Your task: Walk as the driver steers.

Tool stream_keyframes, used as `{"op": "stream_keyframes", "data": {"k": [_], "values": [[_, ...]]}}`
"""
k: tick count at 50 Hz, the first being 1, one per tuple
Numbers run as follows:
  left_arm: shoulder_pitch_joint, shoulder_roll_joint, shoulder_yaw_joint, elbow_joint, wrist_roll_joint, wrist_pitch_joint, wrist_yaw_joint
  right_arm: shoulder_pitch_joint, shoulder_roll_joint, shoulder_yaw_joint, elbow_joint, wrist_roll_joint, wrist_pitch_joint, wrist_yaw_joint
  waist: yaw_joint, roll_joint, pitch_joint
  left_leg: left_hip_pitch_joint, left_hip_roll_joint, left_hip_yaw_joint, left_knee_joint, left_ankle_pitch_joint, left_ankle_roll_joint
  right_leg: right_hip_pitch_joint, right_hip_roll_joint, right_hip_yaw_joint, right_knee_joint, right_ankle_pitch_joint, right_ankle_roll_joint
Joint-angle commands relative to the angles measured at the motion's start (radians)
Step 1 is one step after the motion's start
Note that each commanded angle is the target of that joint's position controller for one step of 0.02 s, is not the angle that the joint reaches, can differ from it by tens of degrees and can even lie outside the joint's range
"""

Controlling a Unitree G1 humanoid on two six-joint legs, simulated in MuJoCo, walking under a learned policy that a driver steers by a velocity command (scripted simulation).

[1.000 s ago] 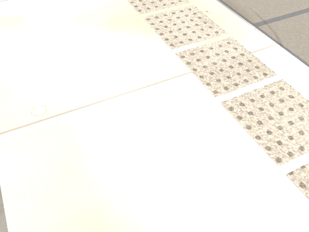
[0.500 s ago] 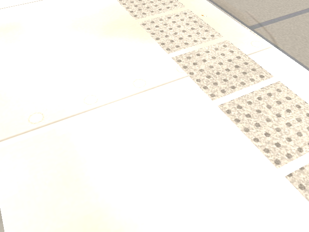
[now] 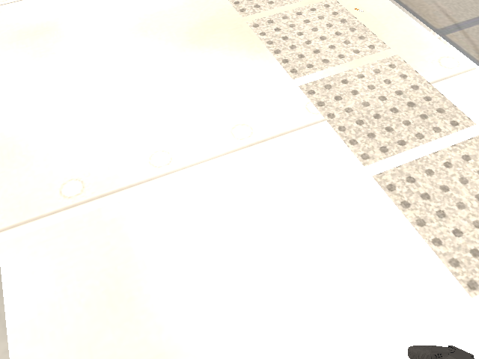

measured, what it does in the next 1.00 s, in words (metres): walks ahead: left foot, then right foot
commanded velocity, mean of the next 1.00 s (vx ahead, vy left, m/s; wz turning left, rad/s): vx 0.49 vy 0.00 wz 0.00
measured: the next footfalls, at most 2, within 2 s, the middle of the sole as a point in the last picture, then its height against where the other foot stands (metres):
left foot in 0.12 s outside the picture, level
right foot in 0.64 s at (326, 332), level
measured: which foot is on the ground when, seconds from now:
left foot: up 0.00-0.10, down 0.12-0.66, up 0.68-1.00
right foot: down 0.00-0.14, up 0.16-0.62, down 0.64-1.00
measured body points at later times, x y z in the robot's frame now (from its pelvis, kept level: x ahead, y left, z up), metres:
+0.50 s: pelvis +0.29 +0.03 +0.01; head +0.31 +0.02 +0.46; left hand +0.48 +0.27 -0.09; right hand +0.28 -0.24 -0.14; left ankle +0.22 +0.12 -0.74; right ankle +0.49 -0.14 -0.69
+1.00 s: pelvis +0.58 -0.03 +0.01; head +0.60 -0.04 +0.46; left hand +0.58 +0.24 -0.12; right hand +0.75 -0.29 -0.11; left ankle +0.76 +0.14 -0.68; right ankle +0.52 -0.12 -0.74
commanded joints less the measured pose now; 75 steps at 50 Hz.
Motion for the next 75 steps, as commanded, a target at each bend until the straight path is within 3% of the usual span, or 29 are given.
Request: {"op": "stream_keyframes", "data": {"k": [1, 3, 5, 6, 7, 8, 9, 11, 16, 26, 29, 31, 32, 33, 34, 35, 38, 43, 49, 54, 57, 59, 60, 61, 62, 63, 65, 69, 75], "values": [[0.035, 0.184, 0.043, -0.019, -0.011, -0.004, 0.009, -0.167, -0.06, -0.004, -0.114, 0.005, -0.024, 0.014, -0.031, -0.125, 0.128, 0.008, -0.023, 0.007, -0.081, 0.021, 0.03, -0.09, -0.274, 0.091, -0.025, 0.463, -0.114], [0.009, 0.205, 0.053, -0.027, -0.007, 0.005, 0.01, -0.114, -0.099, -0.02, -0.108, 0.002, -0.028, 0.017, -0.083, -0.143, 0.062, 0.106, -0.056, 0.02, -0.092, -0.034, 0.064, -0.025, -0.29, 0.077, 0.077, 0.735, -0.095], [-0.019, 0.211, 0.057, -0.041, 0.005, 0.024, 0.01, 0.135, -0.167, -0.059, -0.036, 0.005, -0.023, 0.004, -0.211, -0.164, -0.108, 0.422, -0.113, 0.058, -0.094, -0.061, 0.116, -0.048, -0.25, 0.038, 0.373, 1.027, -0.06], [-0.028, 0.194, 0.046, -0.062, 0.015, 0.026, 0.009, 0.323, -0.211, -0.076, 0.01, -0.003, -0.016, -0.008, -0.284, -0.129, -0.232, 0.741, 0.004, -0.073, -0.056, -0.088, 0.169, -0.261, -0.218, 0.035, 0.633, 0.835, -0.037], [0.1, 0.048, 0.007, -0.076, 0.013, 0.009, -0.006, 0.447, -0.29, -0.095, 0.041, -0.023, -0.011, -0.011, -0.221, 0.135, -0.407, 1.105, 0.283, -0.584, -0.135, -0.36, 0.347, -0.662, -0.019, 0.021, 1.054, 0.186, 0.034], [0.064, 0.087, 0.013, -0.062, -0.009, -0.023, -0.013, 0.417, -0.205, -0.068, 0.048, -0.017, -0.011, -0.007, -0.233, 0.154, -0.416, 1.064, 0.324, -0.817, -0.315, -0.465, 0.353, -0.775, 0.018, 0.165, 1.21, -0.246, 0.015], [-0.049, 0.168, 0.038, -0.108, -0.043, -0.042, -0.017, 0.31, -0.159, -0.052, 0.04, -0.009, -0.015, -0.007, -0.204, 0.13, -0.212, 0.898, 0.286, -0.663, -0.348, -0.462, 0.295, -0.867, -0.044, 0.153, 1.253, -0.194, -0.003], [-0.149, 0.175, 0.048, -0.13, -0.038, -0.051, -0.004, 0.166, -0.104, -0.035, 0.016, -0.021, -0.027, 0.0, -0.132, -0.006, -0.055, 0.584, 0.212, -0.41, -0.407, -0.245, 0.242, -0.798, -0.139, 0.108, 1.144, -0.029, -0.008], [-0.152, 0.119, 0.051, -0.15, -0.008, 0.0, 0.006, 0.175, -0.107, -0.029, 0.06, -0.026, -0.045, -0.001, -0.059, 0.03, 0.009, 0.355, 0.137, -0.2, -0.517, -0.106, 0.249, -0.711, -0.203, 0.085, 0.965, 0.079, 0.035], [-0.527, 0.114, 0.033, -0.281, -0.015, -0.021, -0.03, 0.384, -0.178, -0.039, 0.141, -0.002, -0.014, -0.037, -0.173, 0.0, 0.057, 0.571, 0.154, -0.108, -0.471, -0.041, 0.194, -0.768, -0.135, 0.035, 0.421, 0.39, 0.045], [-0.522, 0.149, 0.042, -0.301, -0.015, -0.028, -0.046, 0.388, -0.193, -0.047, 0.148, -0.003, 0.007, -0.041, -0.142, 0.018, 0.034, 0.681, 0.202, -0.127, -0.387, 0.065, 0.168, -0.738, -0.116, 0.035, 0.379, 0.268, 0.006], [-0.349, 0.201, 0.07, -0.257, -0.014, -0.031, -0.045, 0.352, -0.194, -0.045, 0.138, -0.009, 0.021, -0.041, -0.04, 0.028, -0.072, 0.671, 0.155, -0.08, -0.173, 0.347, 0.133, -0.489, -0.06, -0.017, 0.345, 0.229, -0.037], [-0.164, 0.26, 0.095, -0.208, -0.009, -0.03, -0.037, 0.357, -0.159, -0.029, 0.122, -0.022, 0.023, -0.042, 0.029, -0.007, -0.21, 0.548, 0.097, -0.037, 0.067, 0.296, 0.102, -0.209, -0.114, 0.037, 0.38, 0.249, -0.083], [-0.038, 0.369, 0.122, -0.18, 0.009, -0.023, -0.034, 0.477, -0.042, 0.008, 0.104, -0.028, 0.005, -0.032, 0.005, -0.236, -0.373, 0.139, -0.059, 0.028, 0.472, -0.077, 0.025, 0.207, -0.371, 0.468, 0.344, 0.115, -0.238], [-0.016, 0.296, 0.102, -0.172, 0.0, -0.018, -0.038, 0.468, -0.06, 0.008, 0.122, -0.017, -0.019, -0.027, 0.018, -0.288, -0.429, -0.025, -0.117, -0.099, 0.641, -0.581, 0.021, 0.267, -0.435, 0.753, 0.18, 0.002, -0.281], [-0.1, 0.24, 0.081, -0.185, -0.003, -0.02, -0.038, 0.381, -0.164, -0.019, 0.099, 0.013, -0.037, -0.021, 0.009, -0.218, -0.277, -0.12, -0.052, -0.137, 0.718, -0.546, 0.043, 0.148, -0.408, 0.636, 0.16, -0.044, -0.229], [-0.284, 0.159, 0.055, -0.221, 0.013, -0.028, -0.041, 0.28, -0.147, -0.029, 0.08, -0.002, -0.031, -0.033, -0.078, -0.111, -0.067, -0.028, 0.076, -0.096, 0.564, -0.322, 0.046, -0.223, -0.292, 0.317, 0.071, 0.173, -0.167], [-0.241, 0.189, 0.064, -0.179, 0.009, -0.04, -0.036, 0.242, -0.093, -0.025, 0.062, -0.02, 0.008, -0.04, -0.107, -0.087, -0.017, -0.035, 0.093, -0.078, 0.389, -0.171, 0.001, -0.298, -0.256, 0.174, -0.013, 0.36, -0.189], [-0.149, 0.21, 0.068, -0.129, -0.004, -0.024, -0.011, 0.027, -0.063, -0.013, -0.003, -0.018, -0.008, -0.023, -0.045, -0.088, 0.03, -0.005, 0.045, -0.028, 0.025, 0.1, -0.012, -0.27, -0.213, 0.068, -0.04, 0.324, -0.148], [-0.083, 0.219, 0.077, -0.08, -0.014, 0.0, -0.003, -0.079, -0.08, -0.01, -0.053, -0.008, -0.02, 0.002, -0.031, -0.088, 0.059, -0.046, 0.027, -0.041, -0.087, 0.028, 0.025, -0.093, -0.287, 0.083, 0.027, 0.377, -0.139], [-0.113, 0.239, 0.085, -0.081, -0.014, 0.016, 0.002, -0.007, -0.122, -0.027, -0.044, -0.007, -0.027, 0.011, -0.089, -0.116, 0.002, 0.092, -0.016, -0.006, -0.113, -0.082, 0.063, -0.036, -0.301, 0.079, 0.144, 0.619, -0.112], [-0.129, 0.207, 0.07, -0.096, -0.003, 0.026, 0.004, 0.278, -0.202, -0.07, 0.041, -0.013, -0.026, -0.001, -0.219, -0.093, -0.182, 0.516, -0.024, -0.004, -0.105, -0.059, 0.122, -0.171, -0.211, 0.011, 0.49, 0.735, -0.061], [-0.04, 0.123, 0.041, -0.122, 0.011, 0.013, -0.004, 0.428, -0.301, -0.095, 0.067, -0.033, -0.021, -0.01, -0.211, 0.089, -0.345, 0.921, 0.229, -0.378, -0.097, -0.114, 0.257, -0.534, -0.09, -0.034, 0.873, 0.372, 0.003], [-0.003, 0.072, 0.023, -0.105, 0.003, -0.011, -0.01, 0.457, -0.274, -0.085, 0.081, -0.021, -0.016, -0.005, -0.2, 0.223, -0.428, 1.053, 0.34, -0.734, -0.258, -0.271, 0.343, -0.77, 0.035, 0.077, 1.088, -0.289, 0.028], [-0.103, 0.182, 0.051, -0.123, -0.029, -0.031, -0.016, 0.398, -0.202, -0.062, 0.074, -0.009, -0.019, -0.006, -0.212, 0.144, -0.296, 0.961, 0.302, -0.655, -0.297, -0.36, 0.289, -0.882, -0.029, 0.144, 1.178, -0.272, 0.007], [-0.179, 0.207, 0.058, -0.147, -0.043, -0.043, -0.015, 0.307, -0.17, -0.053, 0.053, -0.01, -0.021, -0.009, -0.188, 0.1, -0.175, 0.813, 0.271, -0.515, -0.323, -0.315, 0.249, -0.91, -0.084, 0.112, 1.158, -0.17, -0.008], [-0.22, 0.194, 0.068, -0.15, -0.021, -0.036, -0.004, 0.198, -0.111, -0.035, 0.034, -0.028, -0.025, -0.006, -0.126, 0.037, -0.062, 0.561, 0.197, -0.336, -0.391, -0.162, 0.213, -0.814, -0.161, 0.088, 1.046, -0.02, 0.0], [-0.206, 0.131, 0.064, -0.155, -0.008, 0.002, 0.0, 0.213, -0.13, -0.038, 0.061, -0.03, -0.035, -0.009, -0.079, 0.04, -0.029, 0.434, 0.162, -0.206, -0.479, -0.027, 0.232, -0.754, -0.193, 0.074, 0.93, 0.08, 0.033], [-0.388, 0.09, 0.048, -0.206, 0.006, -0.005, -0.008, 0.28, -0.156, -0.034, 0.105, -0.031, -0.015, -0.039, -0.125, 0.027, -0.026, 0.427, 0.078, -0.008, -0.417, 0.392, 0.17, -0.648, -0.109, -0.003, 0.515, 0.399, 0.061]]}}
Keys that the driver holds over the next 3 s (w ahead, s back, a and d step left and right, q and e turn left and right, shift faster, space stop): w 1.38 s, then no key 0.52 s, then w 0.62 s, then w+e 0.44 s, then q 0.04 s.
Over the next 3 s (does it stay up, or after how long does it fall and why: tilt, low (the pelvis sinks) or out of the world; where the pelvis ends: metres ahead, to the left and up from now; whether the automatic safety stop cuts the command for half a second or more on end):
stays up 1.43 0.03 0.01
